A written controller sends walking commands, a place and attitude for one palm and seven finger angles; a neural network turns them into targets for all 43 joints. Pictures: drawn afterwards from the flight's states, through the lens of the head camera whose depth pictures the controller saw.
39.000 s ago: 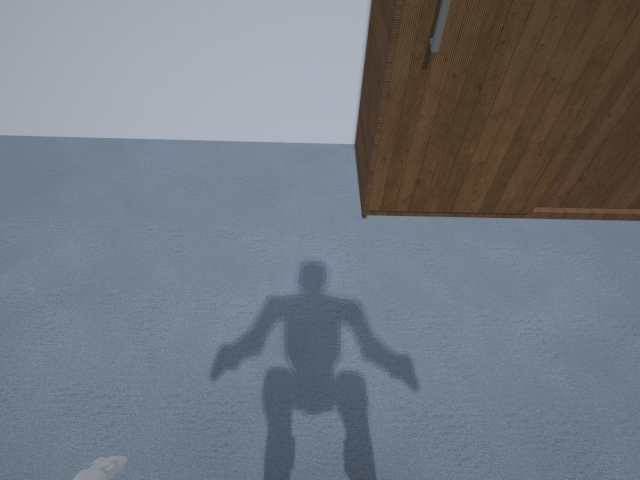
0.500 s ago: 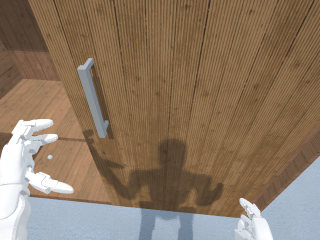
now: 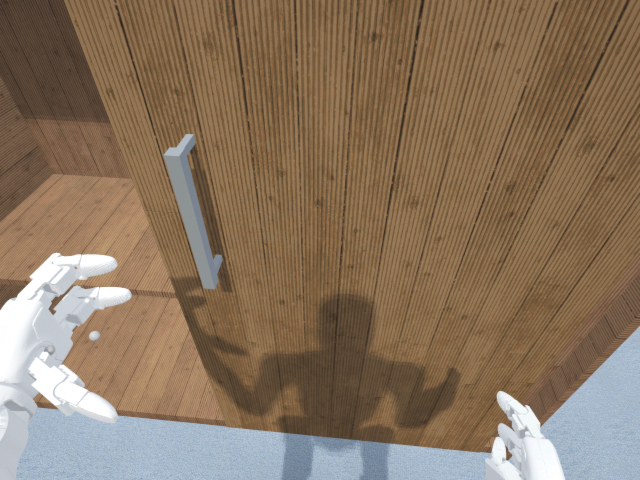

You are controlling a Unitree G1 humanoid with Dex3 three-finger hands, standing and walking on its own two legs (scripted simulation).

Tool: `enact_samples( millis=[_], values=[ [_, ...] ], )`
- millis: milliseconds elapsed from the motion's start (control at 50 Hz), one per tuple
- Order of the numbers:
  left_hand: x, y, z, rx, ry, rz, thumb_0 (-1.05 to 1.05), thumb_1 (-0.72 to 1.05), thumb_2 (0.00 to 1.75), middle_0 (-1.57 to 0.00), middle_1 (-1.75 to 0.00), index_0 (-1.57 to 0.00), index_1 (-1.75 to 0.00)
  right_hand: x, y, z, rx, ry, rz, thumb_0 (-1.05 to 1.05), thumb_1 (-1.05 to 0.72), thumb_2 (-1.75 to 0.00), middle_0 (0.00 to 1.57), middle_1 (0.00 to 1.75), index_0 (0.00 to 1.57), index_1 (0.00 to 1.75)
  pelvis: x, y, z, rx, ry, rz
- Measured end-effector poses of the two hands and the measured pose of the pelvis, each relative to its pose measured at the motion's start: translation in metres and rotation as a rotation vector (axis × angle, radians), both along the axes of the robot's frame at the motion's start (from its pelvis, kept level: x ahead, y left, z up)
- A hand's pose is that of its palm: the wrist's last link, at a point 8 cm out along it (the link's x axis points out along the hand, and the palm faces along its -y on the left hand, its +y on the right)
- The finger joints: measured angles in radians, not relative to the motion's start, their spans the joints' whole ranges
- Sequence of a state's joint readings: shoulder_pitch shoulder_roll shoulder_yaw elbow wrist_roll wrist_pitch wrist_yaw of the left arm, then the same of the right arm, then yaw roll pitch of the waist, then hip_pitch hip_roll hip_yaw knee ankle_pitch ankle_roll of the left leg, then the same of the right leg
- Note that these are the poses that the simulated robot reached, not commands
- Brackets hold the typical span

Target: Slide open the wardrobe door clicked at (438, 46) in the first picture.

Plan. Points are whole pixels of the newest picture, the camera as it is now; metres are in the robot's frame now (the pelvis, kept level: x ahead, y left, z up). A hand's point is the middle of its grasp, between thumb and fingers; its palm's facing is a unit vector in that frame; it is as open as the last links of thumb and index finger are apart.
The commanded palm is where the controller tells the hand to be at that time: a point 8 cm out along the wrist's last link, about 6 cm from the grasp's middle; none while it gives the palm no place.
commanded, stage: draw the hand back to the body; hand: left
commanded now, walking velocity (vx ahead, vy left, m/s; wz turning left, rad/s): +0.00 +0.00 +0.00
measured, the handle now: (200, 218) +0.41 +0.23 +0.13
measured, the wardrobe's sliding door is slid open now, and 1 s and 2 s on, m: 0.63 0.63 0.63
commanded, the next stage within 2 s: step back with the hand held close in 1.12 s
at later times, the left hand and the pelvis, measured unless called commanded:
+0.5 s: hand (85, 309) +0.22 +0.27 +0.16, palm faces +0.42 -0.84 -0.35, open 11.2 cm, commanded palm +0.17 +0.31 +0.18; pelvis +0.02 +0.01 +0.01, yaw -2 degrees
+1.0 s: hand (100, 303) +0.22 +0.25 +0.17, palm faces +0.42 -0.83 -0.37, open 7.5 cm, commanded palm +0.17 +0.29 +0.19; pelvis +0.03 -0.01 +0.02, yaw -2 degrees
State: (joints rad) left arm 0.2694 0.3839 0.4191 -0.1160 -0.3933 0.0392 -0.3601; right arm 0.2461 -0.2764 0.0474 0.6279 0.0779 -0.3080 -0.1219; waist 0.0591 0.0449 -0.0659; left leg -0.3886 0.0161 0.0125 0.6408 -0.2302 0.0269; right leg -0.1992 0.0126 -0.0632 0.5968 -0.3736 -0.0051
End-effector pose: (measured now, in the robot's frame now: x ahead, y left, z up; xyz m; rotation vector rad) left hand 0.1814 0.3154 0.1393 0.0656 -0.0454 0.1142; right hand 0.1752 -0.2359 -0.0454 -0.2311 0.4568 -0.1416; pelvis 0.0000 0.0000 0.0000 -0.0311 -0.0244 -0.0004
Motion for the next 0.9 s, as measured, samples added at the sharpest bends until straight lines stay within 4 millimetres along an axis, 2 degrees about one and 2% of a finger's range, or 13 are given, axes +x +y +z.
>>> enact_samples(
  millis=[60,180,360,600,800,900],
  values=[
    [-0.004,-0.004,0.003,0.011,-0.015,-0.007,-0.01,-0.52,0.21,-0.25,-1.13,-0.24,-1.14,0.004,0.006,0.002,-0.002,-0.009,0.016,0.01,-0.90,-0.90,0.20,0.30,0.20,0.30,-0.001,0.001,0.000,0.000,-0.007,0.005],
    [-0.009,0.001,0.016,0.223,-0.036,0.234,-0.01,-0.39,0.27,-0.25,-1.06,-0.24,-1.06,0.009,0.022,0.001,-0.002,0.042,0.053,0.01,-0.90,-0.90,0.20,0.30,0.20,0.30,-0.002,0.005,0.005,0.000,-0.022,-0.004],
    [-0.009,0.001,0.023,0.295,-0.047,0.337,-0.01,-0.10,0.42,-0.24,-0.88,-0.23,-0.89,0.008,0.033,-0.011,0.009,0.160,0.058,0.01,-0.90,-0.90,0.20,0.30,0.21,0.30,0.008,0.011,0.012,0.013,-0.043,-0.015],
    [0.003,-0.011,0.043,0.352,-0.084,0.291,0.00,0.33,0.62,-0.23,-0.63,-0.22,-0.64,0.020,0.024,-0.008,0.017,0.183,0.028,0.01,-0.90,-0.90,0.20,0.30,0.21,0.30,0.024,0.011,0.016,0.023,-0.048,-0.035],
    [0.003,-0.019,0.052,0.366,-0.100,0.294,0.01,0.69,0.80,-0.22,-0.42,-0.21,-0.43,0.032,0.013,-0.004,0.009,0.176,0.027,0.01,-0.90,-0.90,0.20,0.30,0.20,0.30,0.030,0.003,0.017,0.025,-0.049,-0.036],
    [0.001,-0.023,0.052,0.363,-0.096,0.299,0.01,0.80,0.85,-0.21,-0.35,-0.21,-0.36,0.035,0.010,-0.004,0.012,0.181,0.031,0.01,-0.90,-0.90,0.20,0.30,0.20,0.30,0.031,-0.001,0.018,0.027,-0.050,-0.033]
  ],
)
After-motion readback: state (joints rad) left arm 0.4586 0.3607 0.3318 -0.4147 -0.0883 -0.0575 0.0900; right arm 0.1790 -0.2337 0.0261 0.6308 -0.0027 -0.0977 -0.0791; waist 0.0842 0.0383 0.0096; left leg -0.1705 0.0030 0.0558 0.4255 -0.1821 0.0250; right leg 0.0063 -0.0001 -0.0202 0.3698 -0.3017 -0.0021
